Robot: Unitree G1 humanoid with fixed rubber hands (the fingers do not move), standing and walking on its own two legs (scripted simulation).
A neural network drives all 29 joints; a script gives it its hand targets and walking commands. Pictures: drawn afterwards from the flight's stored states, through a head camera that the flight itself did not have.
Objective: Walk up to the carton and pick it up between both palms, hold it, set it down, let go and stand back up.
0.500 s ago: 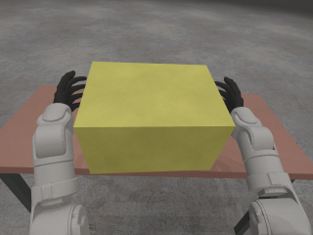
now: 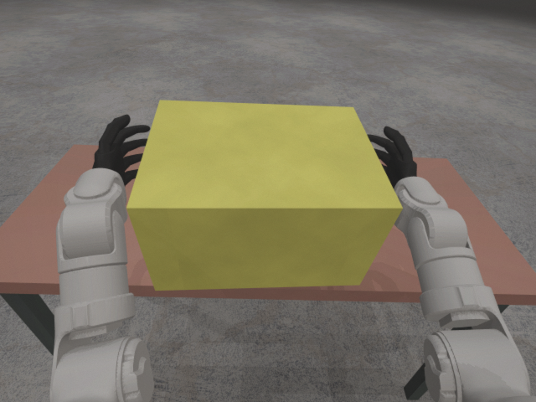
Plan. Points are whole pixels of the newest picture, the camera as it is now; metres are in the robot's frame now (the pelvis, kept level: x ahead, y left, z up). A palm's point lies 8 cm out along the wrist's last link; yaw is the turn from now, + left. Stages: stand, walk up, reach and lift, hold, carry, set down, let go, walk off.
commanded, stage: hold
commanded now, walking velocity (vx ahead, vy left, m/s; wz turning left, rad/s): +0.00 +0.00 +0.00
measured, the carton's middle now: (260, 193) +0.38 +0.01 +0.16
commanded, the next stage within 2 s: set down in 1.66 s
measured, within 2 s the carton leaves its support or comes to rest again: neither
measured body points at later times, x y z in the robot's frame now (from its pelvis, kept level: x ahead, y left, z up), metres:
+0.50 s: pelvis +0.00 +0.00 +0.00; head -0.05 +0.02 +0.45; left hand +0.36 +0.21 +0.22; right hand +0.37 -0.20 +0.20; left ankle +0.03 +0.11 -0.75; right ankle -0.01 -0.09 -0.75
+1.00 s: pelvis +0.00 +0.00 +0.00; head -0.05 +0.02 +0.45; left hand +0.37 +0.21 +0.22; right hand +0.38 -0.19 +0.21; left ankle +0.03 +0.11 -0.75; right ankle -0.01 -0.09 -0.75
